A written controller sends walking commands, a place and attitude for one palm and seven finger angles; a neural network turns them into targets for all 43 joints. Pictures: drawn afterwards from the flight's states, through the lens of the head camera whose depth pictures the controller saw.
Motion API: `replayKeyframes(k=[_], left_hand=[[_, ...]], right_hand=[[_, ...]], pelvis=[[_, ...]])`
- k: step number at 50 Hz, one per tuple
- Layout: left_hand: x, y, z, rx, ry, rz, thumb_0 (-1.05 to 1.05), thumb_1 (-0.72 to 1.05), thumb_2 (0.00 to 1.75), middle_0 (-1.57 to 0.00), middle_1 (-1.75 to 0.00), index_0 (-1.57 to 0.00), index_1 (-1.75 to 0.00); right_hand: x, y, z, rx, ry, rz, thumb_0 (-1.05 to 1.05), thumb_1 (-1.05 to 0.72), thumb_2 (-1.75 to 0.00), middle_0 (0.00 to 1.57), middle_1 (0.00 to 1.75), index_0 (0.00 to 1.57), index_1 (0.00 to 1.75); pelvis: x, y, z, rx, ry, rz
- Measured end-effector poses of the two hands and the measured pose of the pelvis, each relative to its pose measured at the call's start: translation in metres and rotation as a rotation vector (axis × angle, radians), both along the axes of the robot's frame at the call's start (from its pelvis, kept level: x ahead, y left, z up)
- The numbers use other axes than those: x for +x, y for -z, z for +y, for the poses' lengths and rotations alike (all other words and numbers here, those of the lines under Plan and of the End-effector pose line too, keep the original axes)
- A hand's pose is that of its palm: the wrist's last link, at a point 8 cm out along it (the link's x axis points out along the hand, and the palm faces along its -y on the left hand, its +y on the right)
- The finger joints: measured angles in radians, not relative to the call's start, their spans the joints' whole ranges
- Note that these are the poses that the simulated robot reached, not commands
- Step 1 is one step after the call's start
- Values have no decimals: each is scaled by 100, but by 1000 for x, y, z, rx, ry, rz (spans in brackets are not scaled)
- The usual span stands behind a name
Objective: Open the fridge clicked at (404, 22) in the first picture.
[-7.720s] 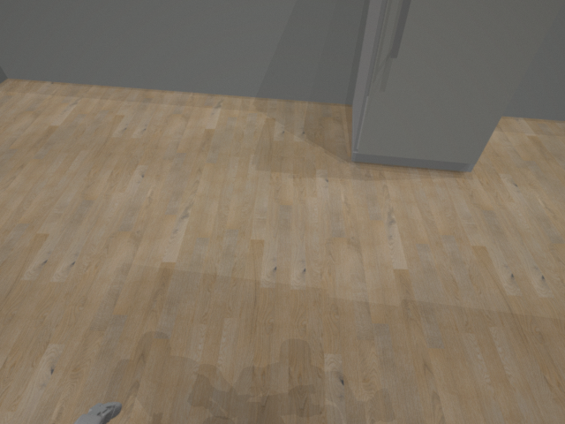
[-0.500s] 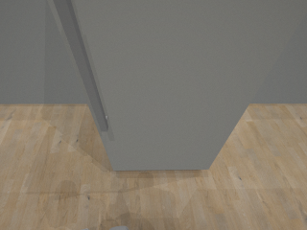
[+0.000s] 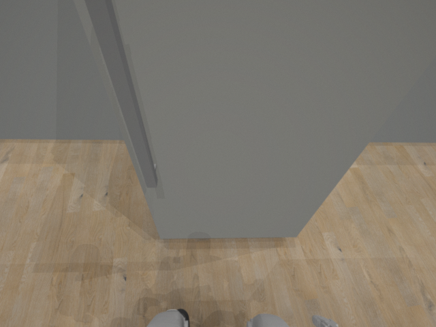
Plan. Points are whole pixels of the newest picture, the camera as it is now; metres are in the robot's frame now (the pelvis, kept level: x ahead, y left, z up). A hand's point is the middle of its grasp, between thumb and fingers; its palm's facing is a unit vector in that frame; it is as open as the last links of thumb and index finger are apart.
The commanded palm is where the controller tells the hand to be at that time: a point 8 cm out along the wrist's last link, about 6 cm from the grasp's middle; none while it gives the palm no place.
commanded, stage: come to a stop and stand still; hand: left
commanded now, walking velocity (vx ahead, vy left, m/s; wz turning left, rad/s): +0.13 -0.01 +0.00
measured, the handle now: (135, 110) +0.47 +0.21 +0.11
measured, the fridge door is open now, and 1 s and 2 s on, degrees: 0 0 0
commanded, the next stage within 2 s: look again from close up in 1.04 s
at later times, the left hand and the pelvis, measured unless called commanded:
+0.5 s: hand out of the picture -0.09 +0.11 -0.14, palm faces +0.14 -0.97 -0.22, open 7.3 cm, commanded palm none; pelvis -0.05 -0.05 +0.02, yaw +2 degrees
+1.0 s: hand out of the picture -0.03 +0.18 -0.17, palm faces +0.04 -0.98 -0.19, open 7.3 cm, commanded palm none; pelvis -0.05 +0.01 +0.01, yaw +1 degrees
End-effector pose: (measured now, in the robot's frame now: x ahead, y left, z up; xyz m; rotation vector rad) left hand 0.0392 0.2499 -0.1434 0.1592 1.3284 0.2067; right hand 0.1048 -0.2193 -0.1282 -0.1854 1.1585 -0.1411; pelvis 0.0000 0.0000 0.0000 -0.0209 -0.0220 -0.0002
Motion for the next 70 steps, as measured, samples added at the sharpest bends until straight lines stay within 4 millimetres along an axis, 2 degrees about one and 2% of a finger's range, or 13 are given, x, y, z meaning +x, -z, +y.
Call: replayKeyframes(k=[5, 8, 13, 20, 25, 32, 37, 42, 46, 52, 57, 61, 70], left_hand=[[-12, -9, -16, 35, 25, -46, 0, 91, 90, -19, -30, -20, -30], [-33, -14, -34, 56, 21, -66, 0, 91, 90, -19, -30, -20, -30], [-78, -34, -69, 31, 0, 6, 0, 91, 90, -19, -30, -20, -30], [-110, -40, -90, -5, -39, 48, 1, 91, 89, -20, -30, -21, -30], [-138, -36, -88, -20, -102, 91, 0, 91, 89, -20, -30, -21, -30], [-170, -11, -65, -71, -133, 207, 0, 91, 89, -20, -30, -21, -30], [-153, -2, -47, -79, -107, 185, 1, 91, 90, -20, -30, -20, -30], [-119, -2, -35, -74, -57, 112, 0, 91, 90, -19, -30, -20, -30], [-95, -4, -28, -66, -19, 66, 0, 91, 90, -19, -30, -20, -30], [-75, -8, -15, -34, 11, 34, 1, 92, 90, -19, -30, -20, -30], [-71, -11, -14, -21, 20, 32, 0, 92, 90, -19, -30, -20, -30], [-76, -10, -14, -1, 51, 29, 0, 91, 90, -19, -30, -20, -30], [-87, -14, -20, 12, 41, 27, 0, 91, 90, -20, -30, -20, -30]], right_hand=[[-42, 14, -26, 34, 34, 25, 0, -90, -90, 21, 30, 20, 30], [-72, 27, -46, 60, 59, 74, 0, -90, -90, 20, 30, 20, 30], [-117, 17, -66, 86, 89, 159, 1, -91, -90, 20, 30, 20, 30], [-169, 11, -79, 72, 70, 288, 1, -91, -90, 20, 30, 20, 30], [-163, 9, -72, 47, 14, 329, 1, -91, -90, 20, 30, 20, 30], [-108, 11, -34, 13, -19, 144, 1, -91, -90, 20, 30, 20, 30], [-87, 2, -13, 0, -17, 82, 0, -94, -90, 20, 30, 20, 30], [-83, -1, -5, 0, -6, 64, 0, -94, -90, 20, 30, 20, 30], [-95, -1, -4, -1, 15, 82, 0, -95, -90, 20, 30, 20, 30], [-130, 3, -3, 7, 42, 170, 0, -93, -90, 20, 30, 20, 30], [-160, 7, 1, 31, 61, 252, 0, -92, -90, 20, 30, 20, 30], [-173, 13, 3, 54, 54, 262, 1, -91, -90, 20, 30, 20, 30], [-167, 24, 5, 93, 26, 211, 1, -90, -90, 20, 30, 20, 30]], pelvis=[[-22, 5, -20, 9, -6, -4], [-34, 8, -37, 27, -23, -15], [-39, -13, -49, 72, 4, -1], [-46, -21, -54, 75, -23, 28], [-50, -20, -45, 68, -42, 36], [-49, -6, -17, 21, -40, 24], [-45, -7, -6, 31, -30, 3], [-45, -9, 1, 26, -21, -4], [-46, -10, 5, 25, -17, -5], [-47, -11, 6, 27, -18, -7], [-48, -12, 4, 28, -19, -8], [-54, -7, 4, 21, -22, 2], [-57, -3, -3, 33, -25, -6]])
